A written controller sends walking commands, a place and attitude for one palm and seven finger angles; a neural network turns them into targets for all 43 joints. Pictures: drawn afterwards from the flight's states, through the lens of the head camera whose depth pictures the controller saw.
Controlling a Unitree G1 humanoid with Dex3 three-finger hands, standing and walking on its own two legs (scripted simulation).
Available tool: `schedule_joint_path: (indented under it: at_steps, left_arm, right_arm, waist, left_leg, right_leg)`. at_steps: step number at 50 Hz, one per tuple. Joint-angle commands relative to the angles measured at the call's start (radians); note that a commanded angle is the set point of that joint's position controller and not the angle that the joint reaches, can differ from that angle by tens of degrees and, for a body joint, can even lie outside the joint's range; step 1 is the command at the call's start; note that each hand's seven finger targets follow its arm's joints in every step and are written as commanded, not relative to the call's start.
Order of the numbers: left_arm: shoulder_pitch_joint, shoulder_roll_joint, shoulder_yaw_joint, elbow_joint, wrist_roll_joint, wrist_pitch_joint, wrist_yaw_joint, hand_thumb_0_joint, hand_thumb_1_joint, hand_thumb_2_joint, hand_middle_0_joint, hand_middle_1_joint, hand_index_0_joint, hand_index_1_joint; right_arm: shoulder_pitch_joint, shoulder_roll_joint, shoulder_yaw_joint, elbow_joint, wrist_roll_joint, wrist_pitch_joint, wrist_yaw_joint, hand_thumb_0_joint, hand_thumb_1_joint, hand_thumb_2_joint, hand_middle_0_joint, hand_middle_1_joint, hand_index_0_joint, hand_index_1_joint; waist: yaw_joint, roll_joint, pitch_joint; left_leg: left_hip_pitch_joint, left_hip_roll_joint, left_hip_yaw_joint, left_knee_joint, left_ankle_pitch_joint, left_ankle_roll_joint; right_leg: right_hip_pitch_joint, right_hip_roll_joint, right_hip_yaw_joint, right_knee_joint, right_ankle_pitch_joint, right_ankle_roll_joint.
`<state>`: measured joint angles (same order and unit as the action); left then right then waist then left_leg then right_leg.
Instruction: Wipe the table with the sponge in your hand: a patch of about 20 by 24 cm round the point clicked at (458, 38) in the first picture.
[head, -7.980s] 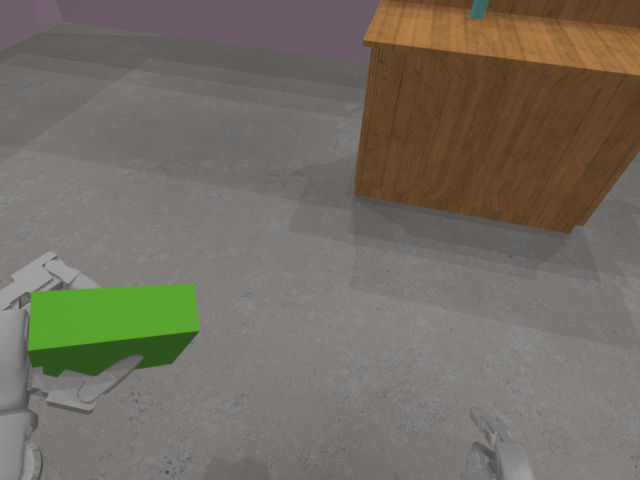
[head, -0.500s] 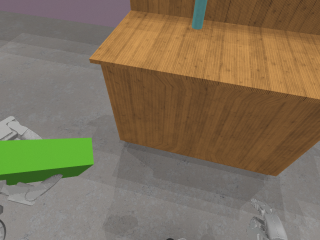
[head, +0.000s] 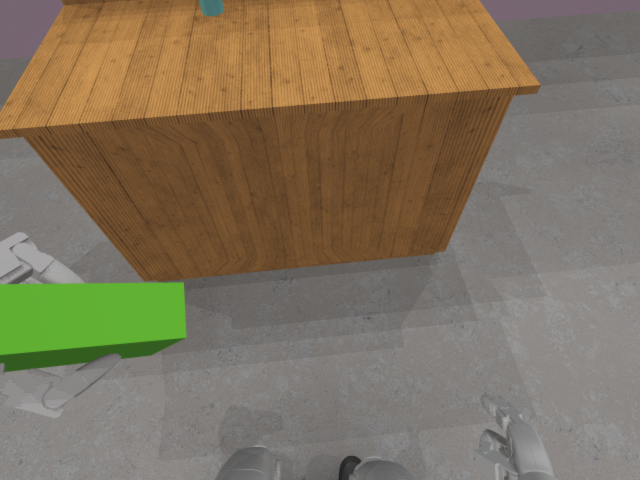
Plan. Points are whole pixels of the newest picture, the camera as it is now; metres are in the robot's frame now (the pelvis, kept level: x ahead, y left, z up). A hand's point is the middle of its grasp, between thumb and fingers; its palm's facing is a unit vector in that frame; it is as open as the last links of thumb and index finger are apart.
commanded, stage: turn to face it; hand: left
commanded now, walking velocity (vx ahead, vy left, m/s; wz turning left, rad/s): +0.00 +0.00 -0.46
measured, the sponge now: (116, 326) +0.23 +0.19 +0.15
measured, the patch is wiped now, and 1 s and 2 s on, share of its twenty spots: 0.00 0.00 0.00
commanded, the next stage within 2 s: take the last steps up to it in 0.46 s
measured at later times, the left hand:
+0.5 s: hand (162, 357) +0.20 +0.13 +0.16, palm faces +0.20 -0.86 -0.47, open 9.3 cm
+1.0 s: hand (178, 403) +0.17 +0.11 +0.16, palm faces +0.22 -0.86 -0.46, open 9.3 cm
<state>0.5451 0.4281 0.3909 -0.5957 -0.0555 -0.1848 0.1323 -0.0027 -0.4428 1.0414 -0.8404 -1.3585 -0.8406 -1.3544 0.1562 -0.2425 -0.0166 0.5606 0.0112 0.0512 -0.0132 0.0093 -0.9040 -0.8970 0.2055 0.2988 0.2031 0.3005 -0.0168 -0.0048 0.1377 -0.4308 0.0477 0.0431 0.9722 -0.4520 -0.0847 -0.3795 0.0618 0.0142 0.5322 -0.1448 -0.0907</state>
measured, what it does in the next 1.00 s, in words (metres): walks backwards: left foot, then right foot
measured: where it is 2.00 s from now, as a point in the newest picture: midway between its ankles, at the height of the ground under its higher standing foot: outside the picture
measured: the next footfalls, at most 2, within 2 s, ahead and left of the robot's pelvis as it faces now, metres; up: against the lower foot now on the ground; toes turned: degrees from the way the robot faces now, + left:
left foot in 0.16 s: +0.01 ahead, +0.14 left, +0.00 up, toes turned +0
right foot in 0.40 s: -0.05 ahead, -0.16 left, +0.00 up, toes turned -20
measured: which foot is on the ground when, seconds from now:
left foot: up 0.00-0.14, down 0.16-0.40, up 0.42-0.70, down 0.72-0.94, up 0.96-1.00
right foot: down 0.00-0.18, up 0.20-0.38, down 0.40-1.00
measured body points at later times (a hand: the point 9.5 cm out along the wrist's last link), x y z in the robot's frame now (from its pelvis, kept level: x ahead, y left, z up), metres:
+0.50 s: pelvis -0.07 -0.04 -0.01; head -0.03 -0.07 +0.44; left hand +0.18 +0.18 +0.19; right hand +0.06 -0.28 -0.12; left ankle -0.05 +0.12 -0.69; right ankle -0.03 -0.13 -0.73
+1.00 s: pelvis -0.09 -0.07 -0.01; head -0.09 -0.09 +0.44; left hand +0.15 +0.16 +0.19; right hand +0.00 -0.33 -0.12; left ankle -0.08 +0.07 -0.71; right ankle -0.08 -0.15 -0.73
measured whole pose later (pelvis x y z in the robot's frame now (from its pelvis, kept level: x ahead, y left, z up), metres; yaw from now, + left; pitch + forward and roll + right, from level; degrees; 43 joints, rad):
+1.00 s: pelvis -0.09 -0.07 -0.01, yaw -11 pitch -2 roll +1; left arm 0.43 0.34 0.31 -0.42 0.02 -0.21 0.14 0.00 -0.44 1.04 -0.84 -1.35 -0.84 -1.35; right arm 0.24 -0.22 -0.02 0.67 0.01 -0.08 -0.05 0.01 -0.90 -0.90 0.20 0.30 0.20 0.30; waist 0.00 0.05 0.03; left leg -0.34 0.05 0.03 0.84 -0.43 0.00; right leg -0.29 -0.02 -0.16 0.63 -0.30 -0.06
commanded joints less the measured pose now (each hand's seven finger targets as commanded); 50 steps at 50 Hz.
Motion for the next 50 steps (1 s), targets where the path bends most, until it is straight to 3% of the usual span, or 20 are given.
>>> schedule_joint_path:
  at_steps: [1, 6, 7, 9, 10, 12, 14, 18, 19, 21, 23, 26, 34, 35, 38, 40, 44, 46, 48, 50]
  left_arm:
    - [0.015, 0.152, 0.171, -0.139, -0.014, -0.055, 0.047, 0.0, 0.1, 1.3, -1.2, -1.6, -1.2, -1.6]
    - [-0.066, 0.136, 0.117, -0.165, -0.001, -0.056, 0.036, 0.0, 0.1, 1.3, -1.2, -1.6, -1.2, -1.6]
    - [-0.095, 0.14, 0.111, -0.191, 0.004, -0.066, 0.03, 0.0, 0.1, 1.3, -1.2, -1.6, -1.2, -1.6]
    - [-0.114, 0.148, 0.126, -0.2, 0.017, -0.081, 0.022, 0.0, 0.1, 1.3, -1.2, -1.6, -1.2, -1.6]
    - [-0.126, 0.164, 0.133, -0.203, 0.032, -0.074, 0.026, 0.0, 0.1, 1.3, -1.2, -1.6, -1.2, -1.6]
    - [-0.129, 0.122, 0.095, -0.166, 0.036, -0.069, 0.014, 0.0, 0.1, 1.3, -1.2, -1.6, -1.2, -1.6]
    - [-0.128, 0.082, 0.048, -0.15, 0.025, -0.066, 0.018, 0.0, 0.1, 1.3, -1.2, -1.6, -1.2, -1.6]
    - [-0.23, 0.094, 0.041, -0.137, 0.039, -0.063, 0.025, 0.0, 0.1, 1.3, -1.2, -1.6, -1.2, -1.6]
    - [-0.256, 0.118, 0.061, -0.132, 0.043, -0.068, 0.027, 0.0, 0.1, 1.3, -1.2, -1.6, -1.2, -1.6]
    - [-0.232, 0.159, 0.106, -0.079, 0.036, -0.064, 0.034, 0.0, 0.1, 1.3, -1.2, -1.6, -1.2, -1.6]
    - [-0.137, 0.203, 0.161, -0.139, 0.012, -0.065, 0.039, 0.0, 0.1, 1.3, -1.2, -1.6, -1.2, -1.6]
    - [-0.035, 0.168, 0.172, -0.177, 0.0, -0.083, 0.037, 0.0, 0.1, 1.3, -1.2, -1.6, -1.2, -1.6]
    - [-0.004, 0.133, 0.132, -0.124, 0.024, -0.077, 0.056, 0.0, 0.1, 1.3, -1.2, -1.6, -1.2, -1.6]
    - [-0.025, 0.13, 0.121, -0.131, 0.026, -0.086, 0.054, 0.0, 0.1, 1.3, -1.2, -1.6, -1.2, -1.6]
    - [-0.093, 0.125, 0.1, -0.137, 0.042, -0.101, 0.047, 0.0, 0.1, 1.3, -1.2, -1.6, -1.2, -1.6]
    - [-0.086, 0.087, 0.061, -0.05, 0.057, -0.091, 0.033, 0.0, 0.1, 1.3, -1.2, -1.6, -1.2, -1.6]
    - [-0.187, 0.078, 0.021, -0.093, 0.06, -0.094, 0.037, 0.0, 0.1, 1.3, -1.2, -1.6, -1.2, -1.6]
    - [-0.222, 0.102, 0.032, -0.073, 0.073, -0.097, 0.039, 0.0, 0.1, 1.3, -1.2, -1.6, -1.2, -1.6]
    - [-0.254, 0.169, 0.1, -0.063, 0.053, -0.104, 0.047, 0.0, 0.1, 1.3, -1.2, -1.6, -1.2, -1.6]
    - [-0.221, 0.178, 0.112, -0.092, 0.039, -0.119, 0.034, 0.0, 0.1, 1.3, -1.2, -1.6, -1.2, -1.6]
  right_arm:
    - [-0.071, -0.069, -0.026, -0.167, 0.006, -0.034, -0.002, 0.0, -0.9, -0.9, 0.2, 0.3, 0.2, 0.3]
    - [-0.034, -0.089, -0.029, -0.167, 0.008, -0.034, -0.007, 0.0, -0.9, -0.9, 0.2, 0.3, 0.2, 0.3]
    - [-0.026, -0.103, -0.036, -0.175, 0.004, -0.042, -0.012, 0.0, -0.9, -0.9, 0.2, 0.3, 0.2, 0.3]
    - [-0.05, -0.119, -0.042, -0.186, 0.002, -0.067, -0.024, 0.0, -0.9, -0.9, 0.2, 0.3, 0.2, 0.3]
    - [-0.057, -0.083, -0.038, -0.189, 0.003, -0.081, -0.029, 0.0, -0.9, -0.9, 0.2, 0.3, 0.2, 0.3]
    - [-0.041, -0.081, -0.045, -0.173, 0.002, -0.102, -0.024, 0.0, -0.9, -0.9, 0.2, 0.3, 0.2, 0.3]
    - [-0.014, -0.092, -0.041, -0.158, 0.016, -0.129, -0.015, 0.0, -0.9, -0.9, 0.2, 0.3, 0.2, 0.3]
    - [0.001, -0.104, -0.037, -0.14, 0.013, -0.168, -0.01, 0.0, -0.9, -0.9, 0.2, 0.3, 0.2, 0.3]
    - [-0.001, -0.095, -0.036, -0.139, 0.013, -0.173, -0.009, 0.0, -0.9, -0.9, 0.2, 0.3, 0.2, 0.3]
    - [-0.027, -0.059, -0.029, -0.156, 0.015, -0.167, -0.006, 0.0, -0.9, -0.9, 0.2, 0.3, 0.2, 0.3]
    - [-0.07, -0.044, -0.02, -0.141, 0.006, -0.145, -0.016, 0.0, -0.9, -0.9, 0.2, 0.3, 0.2, 0.3]
    - [-0.083, -0.027, 0.002, -0.126, -0.001, -0.107, -0.012, 0.0, -0.9, -0.9, 0.2, 0.3, 0.2, 0.3]
    - [-0.024, -0.068, -0.019, -0.109, -0.008, -0.118, -0.042, 0.0, -0.9, -0.9, 0.2, 0.3, 0.2, 0.3]
    - [-0.016, -0.079, -0.026, -0.112, -0.011, -0.122, -0.049, 0.0, -0.9, -0.9, 0.2, 0.3, 0.2, 0.3]
    - [-0.033, -0.095, -0.036, -0.106, -0.005, -0.141, -0.057, 0.0, -0.9, -0.9, 0.2, 0.3, 0.2, 0.3]
    - [-0.039, -0.094, -0.04, -0.09, -0.001, -0.159, -0.049, 0.0, -0.9, -0.9, 0.2, 0.3, 0.2, 0.3]
    - [-0.018, -0.097, -0.036, -0.068, -0.005, -0.184, -0.054, 0.0, -0.9, -0.9, 0.2, 0.3, 0.2, 0.3]
    - [-0.015, -0.09, -0.036, -0.061, -0.007, -0.184, -0.055, 0.0, -0.9, -0.9, 0.2, 0.3, 0.2, 0.3]
    - [-0.044, -0.08, -0.049, -0.075, 0.001, -0.183, -0.046, 0.0, -0.9, -0.9, 0.2, 0.3, 0.2, 0.3]
    - [-0.046, -0.08, -0.05, -0.06, -0.005, -0.176, -0.037, 0.0, -0.9, -0.9, 0.2, 0.3, 0.2, 0.3]
  waist:
    - [0.05, -0.111, -0.292]
    - [0.029, -0.058, -0.293]
    - [0.023, 0.001, -0.278]
    - [0.039, 0.291, -0.22]
    - [0.041, 0.302, -0.203]
    - [0.034, 0.235, -0.11]
    - [0.038, 0.253, -0.123]
    - [0.024, 0.229, -0.168]
    - [0.024, 0.142, -0.189]
    - [0.033, -0.233, -0.245]
    - [0.044, -0.141, -0.244]
    - [0.034, -0.06, -0.306]
    - [0.012, -0.083, -0.318]
    - [0.006, -0.018, -0.289]
    - [-0.001, 0.297, -0.177]
    - [0.003, 0.237, -0.069]
    - [0.014, 0.243, -0.113]
    - [0.011, 0.112, -0.137]
    - [0.032, -0.246, -0.178]
    - [0.024, -0.092, -0.123]
  left_leg:
    - [0.06, 0.002, -0.024, -0.189, -0.034, 0.02]
    - [0.28, -0.004, -0.003, -0.515, 0.042, 0.065]
    - [0.329, 0.051, -0.054, -0.601, 0.018, 0.1]
    - [0.321, 0.339, -0.3, -0.725, 0.057, 0.237]
    - [0.161, 0.401, -0.304, -0.757, 0.07, 0.273]
    - [0.071, 0.353, -0.16, -0.698, 0.178, 0.262]
    - [0.162, 0.296, -0.024, -0.605, 0.393, 0.193]
    - [0.155, 0.242, 0.03, -0.417, 0.437, 0.112]
    - [0.121, 0.214, 0.044, -0.319, 0.357, 0.089]
    - [-0.078, 0.016, 0.054, 0.037, -0.128, 0.02]
    - [-0.074, 0.037, -0.076, 0.208, -0.066, 0.027]
    - [-0.03, 0.035, -0.05, 0.069, -0.017, 0.024]
    - [0.262, -0.033, 0.053, -0.54, 0.042, 0.098]
    - [0.302, 0.006, 0.021, -0.624, 0.004, 0.125]
    - [0.25, 0.313, -0.372, -0.787, -0.107, 0.289]
    - [0.064, 0.267, -0.275, -0.783, -0.177, 0.29]
    - [0.086, 0.174, -0.125, -0.624, 0.033, 0.22]
    - [-0.046, 0.106, -0.055, -0.412, 0.038, 0.17]
    - [-0.264, -0.021, 0.001, 0.077, -0.085, 0.093]
    - [-0.245, 0.035, -0.098, 0.227, 0.047, 0.071]
  right_leg:
    - [0.171, -0.296, 0.379, -0.249, -0.098, -0.087]
    - [0.063, -0.218, 0.361, -0.242, -0.21, -0.003]
    - [0.001, -0.166, 0.336, -0.179, -0.24, 0.03]
    - [-0.166, -0.005, 0.102, 0.218, -0.28, 0.112]
    - [-0.113, -0.017, 0.041, 0.492, -0.304, 0.125]
    - [-0.134, -0.061, 0.034, 0.607, -0.306, 0.134]
    - [-0.102, -0.077, -0.046, 0.368, -0.328, 0.138]
    - [0.168, -0.039, -0.141, -0.008, -0.128, 0.138]
    - [0.231, -0.091, -0.084, -0.083, -0.017, 0.113]
    - [0.266, -0.388, 0.384, -0.18, 0.322, -0.053]
    - [0.196, -0.405, 0.441, -0.223, 0.12, -0.088]
    - [0.237, -0.338, 0.248, -0.176, 0.14, -0.074]
    - [0.145, -0.268, 0.224, -0.24, -0.345, -0.02]
    - [0.102, -0.22, 0.188, -0.186, -0.398, 0.011]
    - [-0.104, -0.054, -0.063, 0.319, -0.357, 0.097]
    - [-0.073, -0.088, -0.064, 0.411, -0.312, 0.101]
    - [0.129, -0.079, -0.166, 0.063, -0.289, 0.112]
    - [0.317, -0.167, -0.036, -0.131, -0.241, 0.063]
    - [0.378, -0.525, 0.536, -0.322, -0.316, -0.106]
    - [0.245, -0.522, 0.486, -0.348, -0.341, -0.13]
